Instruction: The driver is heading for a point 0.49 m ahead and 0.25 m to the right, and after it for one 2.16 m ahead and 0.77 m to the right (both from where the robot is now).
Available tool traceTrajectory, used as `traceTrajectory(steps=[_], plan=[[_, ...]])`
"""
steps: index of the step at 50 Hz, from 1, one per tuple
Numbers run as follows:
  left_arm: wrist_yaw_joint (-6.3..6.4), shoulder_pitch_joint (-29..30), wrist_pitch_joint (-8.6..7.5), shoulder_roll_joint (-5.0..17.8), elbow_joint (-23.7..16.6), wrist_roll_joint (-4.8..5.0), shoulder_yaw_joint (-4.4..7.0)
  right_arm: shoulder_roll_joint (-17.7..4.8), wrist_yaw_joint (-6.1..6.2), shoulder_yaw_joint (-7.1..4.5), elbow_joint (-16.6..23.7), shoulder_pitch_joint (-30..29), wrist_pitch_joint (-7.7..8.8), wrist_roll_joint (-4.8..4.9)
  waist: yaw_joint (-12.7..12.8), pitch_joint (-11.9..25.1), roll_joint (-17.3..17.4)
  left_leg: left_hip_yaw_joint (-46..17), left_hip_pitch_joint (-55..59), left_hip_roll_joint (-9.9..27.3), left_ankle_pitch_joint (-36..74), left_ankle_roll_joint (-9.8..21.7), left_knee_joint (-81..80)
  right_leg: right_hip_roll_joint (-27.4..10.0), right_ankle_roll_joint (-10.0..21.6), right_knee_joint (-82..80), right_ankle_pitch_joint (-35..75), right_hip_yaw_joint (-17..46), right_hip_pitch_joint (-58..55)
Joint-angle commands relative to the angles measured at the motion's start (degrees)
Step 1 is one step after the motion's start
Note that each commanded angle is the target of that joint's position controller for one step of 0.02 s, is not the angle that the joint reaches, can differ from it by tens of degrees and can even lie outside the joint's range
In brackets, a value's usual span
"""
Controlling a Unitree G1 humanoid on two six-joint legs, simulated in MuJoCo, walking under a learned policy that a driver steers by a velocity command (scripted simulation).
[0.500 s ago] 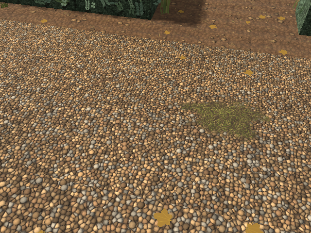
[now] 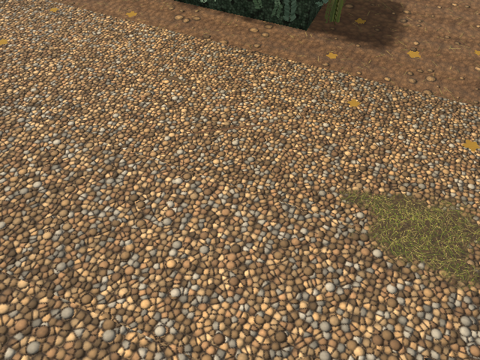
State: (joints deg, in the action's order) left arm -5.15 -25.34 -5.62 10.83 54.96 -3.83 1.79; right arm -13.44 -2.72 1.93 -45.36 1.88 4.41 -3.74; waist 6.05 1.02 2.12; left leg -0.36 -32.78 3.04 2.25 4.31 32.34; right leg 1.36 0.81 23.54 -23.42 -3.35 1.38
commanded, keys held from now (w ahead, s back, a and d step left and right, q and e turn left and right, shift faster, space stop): w+e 1.00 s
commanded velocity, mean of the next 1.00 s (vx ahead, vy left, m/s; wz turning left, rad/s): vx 0.50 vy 0.00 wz -0.51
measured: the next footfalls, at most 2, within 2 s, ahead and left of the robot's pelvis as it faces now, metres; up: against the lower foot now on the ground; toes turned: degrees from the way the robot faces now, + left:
left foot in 0.02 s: +0.20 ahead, +0.12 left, +0.00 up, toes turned +1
right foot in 0.58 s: +0.28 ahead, -0.15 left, +0.00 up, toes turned -21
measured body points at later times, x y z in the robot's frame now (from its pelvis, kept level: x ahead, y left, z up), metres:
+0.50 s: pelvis +0.24 +0.00 +0.01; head +0.24 +0.00 +0.46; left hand +0.44 +0.16 -0.12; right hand +0.10 -0.17 -0.14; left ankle +0.16 +0.12 -0.73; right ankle +0.28 -0.15 -0.67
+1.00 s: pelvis +0.51 -0.10 -0.15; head +0.51 -0.10 +0.30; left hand +0.57 +0.12 -0.29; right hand +0.51 -0.37 -0.26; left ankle +0.60 -0.03 -0.90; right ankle +0.27 -0.14 -0.68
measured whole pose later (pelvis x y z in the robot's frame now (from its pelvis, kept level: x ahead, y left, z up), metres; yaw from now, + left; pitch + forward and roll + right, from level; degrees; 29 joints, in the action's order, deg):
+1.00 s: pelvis +0.51 -0.10 -0.15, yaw -34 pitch +0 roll -4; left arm -4.5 -30.9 -6.2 10.3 53.7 -3.3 -0.7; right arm -12.9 -3.4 -0.3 -46.7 9.9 5.2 -5.3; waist 4.4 0.8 4.3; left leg 3.0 -15.2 5.7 -0.8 1.8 23.7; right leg 9.7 2.2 88.8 -49.7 8.4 18.7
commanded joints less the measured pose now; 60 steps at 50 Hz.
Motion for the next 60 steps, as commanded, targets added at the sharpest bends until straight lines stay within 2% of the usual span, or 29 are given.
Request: traceTrajectory(steps=[1, 2, 3, 4, 5, 8, 13, 20, 25, 28, 30, 31, 32, 33, 34, 35, 38, 40, 41, 43, 47, 48, 49, 50, 52, 53, 55, 57, 60], plan=[[0.12, 3.96, -0.57, 9.73, -3.54, 0.03, 2.78, -9.77, 0.75, -3.94, 1.29, 5.53, 2.07, 1.67, -8.36, 0.26, -3.26, 2.41, 24.95, -2.16, 0.13, 4.04, 1.54, -10.11, 8.8, 2.88, 33.26, 8.29, 13.86], [0.2, -0.12, -1.1, 4.88, -3.89, -0.53, 1.61, -14.01, 0.84, -5.12, -1.9, 16.91, 2.53, 1.4, -10.63, 11.46, 5.49, -6.97, 47.08, 7.43, 8.19, 12.24, 1.51, -2.69, 3.79, 20.61, 22.12, 3.52, 24.09], [-0.42, -5.8, -1.78, -0.32, -4.45, -0.85, -0.25, -12.9, 0.91, -4.53, -4.79, 30.52, 1.82, 1.79, -13.46, 24.98, 14.4, -33.18, 66.27, 22.46, -6.55, 22.0, -10.2, 3.69, 1.31, 35.75, -10.9, 3.19, 37.43], [-0.44, 4.86, -1.31, 4.86, -4.44, 0.4, 1.5, -10.28, 1.51, -4.77, -7.29, 33.15, 1.89, 0.08, -17.28, 9.0, 5.71, -36.32, 54.89, 18.8, -30.84, 14.1, -17.8, 0.36, 3.66, 43.21, -8.72, 8.94, 48.31], [1.08, 7.33, -1.3, 4.9, -4.14, 1.3, 1.8, -9.26, 1.96, -4.77, -6.44, 25.53, 2.52, 0.94, -13.84, 0.1, 5.29, -28.65, 42.12, 17.17, -34.22, 10.02, -20.5, -2.25, 5.03, 44.33, -1.83, 9.07, 47.99], [3.04, 5.78, -1.09, 0.61, -2.56, -1.02, 0.68, -0.53, 3.45, -2.41, -5.18, 15.98, 2.31, 1.57, -7.24, 0.23, 0.73, -15.08, 28.19, 15.37, -14.59, 9.15, -23.84, -8.5, 5.72, 42.35, 6.7, 9.76, 35.88], [0.53, 11.72, -0.63, 1.3, -3.71, 1.17, 1.06, 0.42, 3.54, -2.91, -7.76, 17.48, 3.35, -1.07, -7.01, -2.56, -0.2, 1.01, 27.43, 12.97, -1.02, 8.13, -27.9, -9.73, 2.78, 31.88, 17.55, 8.6, 37.97], [-1.54, 11.42, 0.09, 2.85, -5.89, -0.72, 0.86, -1.35, 1.53, -2.91, -10.41, 22.12, 2.96, -3.53, -6.1, -4.49, -1.0, 9.14, 23.56, 13.53, 4.18, 9.54, -20.74, -8.32, 2.9, 37.98, 27.77, 7.79, 34.83], [0.16, 18.87, -0.16, 3.07, -10.58, -0.38, 1.34, -2.87, 3.17, -3.03, -11.35, 27.7, 3.1, -2.58, -8.94, -4.93, 1.01, 10.19, 38.12, 15.82, 14.47, 7.32, -13.66, -7.04, 2.59, 34.94, 11.11, 3.95, 39.02], [1.4, 9.53, -0.85, 5.28, -10.31, -0.3, 3.23, -9.6, 3.75, -5.38, -9.37, 21.68, 3.33, -2.36, -4.02, -3.27, 2.38, 16.71, 25.91, 13.44, 29.95, 5.2, -1.36, -1.03, 2.47, 32.78, 5.07, -2.83, 16.2], [3.35, 4.76, -2.21, 9.27, -8.95, 0.44, 5.38, -13.0, 2.32, -7.11, -10.41, 19.73, 2.91, 0.75, -0.65, -3.42, -1.27, 17.15, 22.37, 10.74, 24.69, 5.06, 16.36, 4.78, 3.97, 9.8, 5.94, -7.46, 6.13], [5.97, -3.16, -2.98, 12.44, -6.68, -0.46, 6.4, -6.23, 1.51, -5.92, -8.53, 23.53, 2.81, -2.39, -1.71, 5.51, -12.58, 14.61, 5.13, 4.74, 0.93, -1.61, 38.45, -1.56, 15.2, 16.3, 36.37, 9.05, -15.05], [6.7, -14.06, -3.16, 14.55, -3.26, -1.43, 6.07, 0.96, -1.04, -3.71, -5.36, 21.49, 3.91, -1.73, 0.59, 15.36, -12.72, 7.3, -10.82, -4.75, -40.22, -5.62, 56.0, -13.18, 28.29, 9.81, 55.06, 31.86, -28.84], [5.56, -21.03, -4.53, 12.48, 1.17, -1.48, 6.5, 0.72, -2.46, -3.62, 3.15, 2.71, 5.16, 1.99, 8.25, 1.93, -7.83, -2.79, -26.7, -5.27, -40.79, -4.69, 53.66, -17.19, 24.68, 2.15, 43.9, 39.6, -23.95], [4.15, -14.69, -5.3, 7.04, 0.98, 0.48, 4.75, 0.56, -1.53, -3.9, 6.53, -5.98, 5.08, 2.75, 6.4, -6.29, -4.58, -6.44, -28.87, -0.83, -38.79, -4.91, 47.41, -18.2, 21.5, 4.21, 31.13, 37.04, -13.07], [3.1, -7.59, -4.4, 3.96, -0.27, 1.62, 3.48, -3.11, -0.12, -5.29, 6.1, -2.88, 3.9, 1.61, 1.41, -6.29, -2.08, -5.83, -24.14, 0.64, -35.02, -4.96, 46.11, -16.42, 20.21, 7.4, 26.4, 32.46, -4.29], [2.64, 5.44, -1.74, 1.29, -4.38, 0.56, 0.72, 1.87, 0.1, -2.73, 1.57, 10.32, 1.03, -3.38, -7.7, -7.31, -3.74, -4.66, -8.01, 1.71, -14.92, -1.68, 35.66, -9.09, 16.58, 9.27, 7.18, 23.68, 27.13], [4.59, 7.25, -2.58, 1.22, -7.17, -0.47, -0.23, 1.81, -0.82, -1.97, 0.82, 12.95, 1.67, -3.06, -7.3, -4.2, -3.15, -3.81, 2.96, 1.79, 12.61, -1.91, 24.05, -1.43, 13.09, 13.73, 1.91, 15.77, 37.75], [5.32, 8.69, -2.73, 3.37, -8.05, -1.1, 0.05, 1.79, -1.01, -1.65, 0.65, 14.95, 1.87, -1.35, -7.12, -1.97, -0.31, -1.08, 18.0, 1.25, 30.83, -2.63, 11.99, 3.21, 9.35, 17.33, -3.6, 9.53, 46.85], [4.85, 4.3, -2.96, 8.17, -6.3, -1.44, 0.44, -0.04, -1.11, -1.97, 2.03, 12.62, 0.43, 0.35, -7.45, -4.75, -1.97, 4.52, 31.01, -0.6, 25.59, -6.7, 12.12, 2.49, 9.55, 19.58, -15.18, 12.42, 56.2], [2.29, -3.96, -2.4, 8.82, -4.24, 2.5, -0.31, -7.72, -0.49, -4.07, -1.82, 16.18, -1.3, -1.88, -8.22, -9.18, -0.44, 0.74, 26.45, 2.76, 17.74, -5.51, -16.32, 0.21, 9.51, 39.21, -15.03, 26.99, 27.04], [1.13, -1.31, -0.87, 10.97, -4.91, 2.94, -0.24, -8.88, -0.06, -4.93, -5.61, 25.67, -0.57, -1.62, -12.54, -7.66, 0.97, 2.57, 32.66, 4.45, 23.25, -3.38, -23.6, 2.19, 7.18, 52.99, -6.23, 25.16, 23.82], [-0.8, -8.15, -0.15, 5.28, -2.62, -0.71, -1.85, -10.47, 0.12, -6.29, -9.37, 36.08, 0.77, -1.83, -12.69, 2.46, 5.8, -0.09, 52.17, 10.08, 33.99, 5.36, -9.17, 6.03, 2.51, 72.78, 1.06, 20.74, 33.83], [-1.63, -22.28, 0.39, -4.6, -1.34, -0.13, -3.42, -13.59, -1.26, -6.48, -5.72, 34.33, 1.1, -1.19, -4.46, 21.42, 15.04, -8.76, 74.52, 21.17, 68.64, 19.11, 14.61, 7.95, 1.06, 96.54, -23.14, 13.04, 53.23], [-1.1, -5.93, 1.45, 5.05, -7.67, 1.14, -1.54, -10.29, -0.98, -6.29, -4.53, 29.38, -0.83, -3.99, -11.84, 8.48, 3.24, -20.07, 60.78, 24.35, 26.2, 16.31, -0.37, 4.29, -0.6, 98.02, -10.31, 12.74, 73.87], [0.49, -0.5, 1.72, 5.82, -8.75, 1.51, -0.99, -7.15, -1.73, -4.86, -5.07, 25.93, -1.42, -2.81, -10.34, -0.44, 2.47, -26.77, 45.02, 25.95, -5.21, 17.74, -8.53, 0.28, -0.35, 96.89, -2.83, 13.77, 77.26], [1.86, 6.07, 1.2, 1.09, -9.64, -0.39, -3.18, 5.19, -0.42, -0.22, -4.04, 16.9, 0.25, -2.73, -3.33, -9.15, -4.43, -16.98, 19.2, 21.18, -7.25, 14.24, -18.59, -10.23, 5.03, 66.18, 17.51, 17.07, 64.01], [0.69, 9.38, 1.8, 1.43, -9.42, -0.61, -2.87, 4.88, 1.48, -0.64, -4.72, 16.83, 2.94, -0.58, -5.26, -7.02, -0.72, -4.37, 9.52, 12.28, -6.13, 13.44, -23.07, -9.76, 4.94, 40.6, 28.95, 9.4, 47.15], [-0.54, 16.71, 2.88, 1.46, -11.68, 0.77, -3.29, -5.18, 1.34, -2.24, -9.01, 22.35, 4.38, 0.53, -6.1, -7.08, 0.44, -0.57, 8.07, 11.95, 2.32, 11.43, -24.63, -6.26, 3.13, 25.55, 27.04, 2.43, 31.12]])
Velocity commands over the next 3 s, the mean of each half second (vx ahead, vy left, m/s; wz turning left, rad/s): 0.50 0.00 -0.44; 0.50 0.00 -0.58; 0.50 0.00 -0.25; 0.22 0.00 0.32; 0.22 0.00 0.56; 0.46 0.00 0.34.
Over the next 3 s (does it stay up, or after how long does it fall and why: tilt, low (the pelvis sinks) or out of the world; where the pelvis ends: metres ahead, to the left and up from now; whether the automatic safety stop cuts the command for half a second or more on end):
stays up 1.24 -0.44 -0.35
